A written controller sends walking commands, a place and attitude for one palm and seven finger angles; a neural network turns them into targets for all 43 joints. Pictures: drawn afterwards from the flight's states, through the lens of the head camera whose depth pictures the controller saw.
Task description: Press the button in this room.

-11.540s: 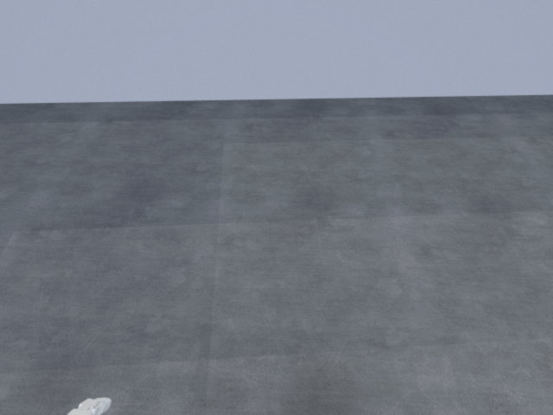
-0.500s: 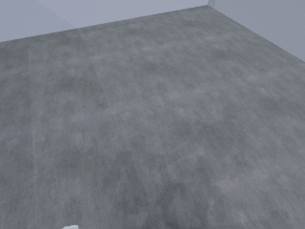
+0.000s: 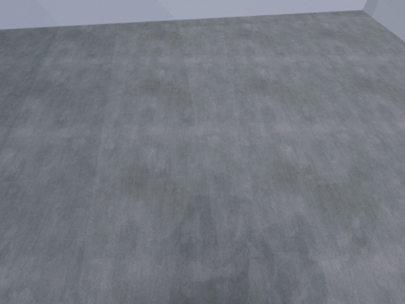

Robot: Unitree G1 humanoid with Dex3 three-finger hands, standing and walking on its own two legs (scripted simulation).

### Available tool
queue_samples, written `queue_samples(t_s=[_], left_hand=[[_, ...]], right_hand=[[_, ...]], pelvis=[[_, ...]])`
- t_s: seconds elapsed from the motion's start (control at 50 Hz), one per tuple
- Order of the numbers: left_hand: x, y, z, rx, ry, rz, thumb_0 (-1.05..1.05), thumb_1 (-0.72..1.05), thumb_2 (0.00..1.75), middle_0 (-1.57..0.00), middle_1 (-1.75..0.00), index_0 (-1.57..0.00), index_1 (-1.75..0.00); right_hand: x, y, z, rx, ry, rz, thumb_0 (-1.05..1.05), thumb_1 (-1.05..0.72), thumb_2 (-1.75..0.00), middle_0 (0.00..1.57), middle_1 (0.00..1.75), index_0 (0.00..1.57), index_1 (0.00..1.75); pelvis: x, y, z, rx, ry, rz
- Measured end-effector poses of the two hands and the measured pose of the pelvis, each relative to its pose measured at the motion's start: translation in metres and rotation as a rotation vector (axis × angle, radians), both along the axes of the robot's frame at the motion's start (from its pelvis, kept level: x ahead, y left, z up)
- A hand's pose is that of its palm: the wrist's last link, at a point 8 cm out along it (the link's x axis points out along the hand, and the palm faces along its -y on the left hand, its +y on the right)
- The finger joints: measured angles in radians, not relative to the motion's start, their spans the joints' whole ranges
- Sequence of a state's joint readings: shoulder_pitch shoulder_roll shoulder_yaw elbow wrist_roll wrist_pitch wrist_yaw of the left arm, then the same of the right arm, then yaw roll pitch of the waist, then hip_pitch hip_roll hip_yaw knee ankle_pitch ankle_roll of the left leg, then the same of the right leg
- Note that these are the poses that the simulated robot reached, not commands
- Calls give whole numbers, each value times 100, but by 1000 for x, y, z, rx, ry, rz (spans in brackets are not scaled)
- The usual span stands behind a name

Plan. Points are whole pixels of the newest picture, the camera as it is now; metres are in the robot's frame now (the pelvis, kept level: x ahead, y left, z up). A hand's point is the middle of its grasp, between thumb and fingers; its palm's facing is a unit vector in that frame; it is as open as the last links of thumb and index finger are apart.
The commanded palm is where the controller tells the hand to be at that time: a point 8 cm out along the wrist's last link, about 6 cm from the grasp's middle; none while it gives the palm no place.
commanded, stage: turn or walk to find it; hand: left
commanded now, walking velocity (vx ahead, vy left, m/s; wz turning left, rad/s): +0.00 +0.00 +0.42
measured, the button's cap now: out of the picture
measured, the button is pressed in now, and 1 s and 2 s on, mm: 0 0 0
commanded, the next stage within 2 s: none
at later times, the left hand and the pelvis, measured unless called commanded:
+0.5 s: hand out of the picture +0.05 +0.22 -0.15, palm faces +0.20 -0.94 -0.27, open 7.4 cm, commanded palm none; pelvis -0.02 +0.00 -0.01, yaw +11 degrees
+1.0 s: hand out of the picture -0.12 +0.22 -0.19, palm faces +0.46 -0.86 -0.24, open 7.4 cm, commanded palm none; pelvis -0.05 +0.02 -0.01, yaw +25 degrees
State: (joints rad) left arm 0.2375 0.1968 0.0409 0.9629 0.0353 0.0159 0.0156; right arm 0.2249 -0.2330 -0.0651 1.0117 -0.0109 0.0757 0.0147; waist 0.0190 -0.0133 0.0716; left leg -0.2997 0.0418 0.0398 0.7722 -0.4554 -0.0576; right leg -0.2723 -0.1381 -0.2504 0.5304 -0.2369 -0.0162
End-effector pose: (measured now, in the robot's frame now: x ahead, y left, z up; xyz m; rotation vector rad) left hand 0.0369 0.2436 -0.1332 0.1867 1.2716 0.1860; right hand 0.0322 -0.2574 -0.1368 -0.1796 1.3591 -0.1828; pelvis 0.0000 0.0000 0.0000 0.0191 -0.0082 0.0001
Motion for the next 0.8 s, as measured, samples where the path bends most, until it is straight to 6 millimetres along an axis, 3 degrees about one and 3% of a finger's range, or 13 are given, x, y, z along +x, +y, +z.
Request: queue_samples(t_s=[0.08,0.14,0.28,0.38,0.52,0.68,0.8], left_hand=[[-31,30,-21,-11,48,68,0,91,89,-21,-30,-20,-30],[-45,44,-21,-9,95,93,0,91,89,-20,-30,-20,-30],[-40,53,-4,-4,30,131,0,91,89,-20,-30,-20,-30],[-24,44,4,13,-34,135,0,91,89,-20,-30,-20,-30],[-7,14,14,54,-144,138,0,91,89,-20,-30,-20,-30],[-47,-12,23,49,-112,232,0,91,89,-20,-30,-20,-30],[-89,-16,14,22,-49,315,0,90,89,-21,-30,-20,-30]], right_hand=[[30,22,2,-31,-93,72,0,-91,-89,20,30,20,30],[43,39,12,-32,-142,103,0,-91,-89,20,30,20,30],[57,60,18,-4,-159,168,0,-91,-89,20,30,20,30],[56,55,11,19,-149,182,0,-91,-89,21,30,20,30],[46,25,-16,55,-90,191,0,-91,-89,20,30,20,30],[46,4,-12,50,-20,257,0,-91,-89,20,30,20,30],[54,10,-6,26,16,330,0,-91,-89,20,30,20,30]], pelvis=[[-7,19,-11,-15,0,34],[-10,26,-7,-18,-5,46],[-14,31,4,-29,2,103],[-16,23,3,-19,6,143],[-19,-3,-7,-7,4,211],[-23,-17,3,14,-7,300],[-27,-14,4,14,0,358]])
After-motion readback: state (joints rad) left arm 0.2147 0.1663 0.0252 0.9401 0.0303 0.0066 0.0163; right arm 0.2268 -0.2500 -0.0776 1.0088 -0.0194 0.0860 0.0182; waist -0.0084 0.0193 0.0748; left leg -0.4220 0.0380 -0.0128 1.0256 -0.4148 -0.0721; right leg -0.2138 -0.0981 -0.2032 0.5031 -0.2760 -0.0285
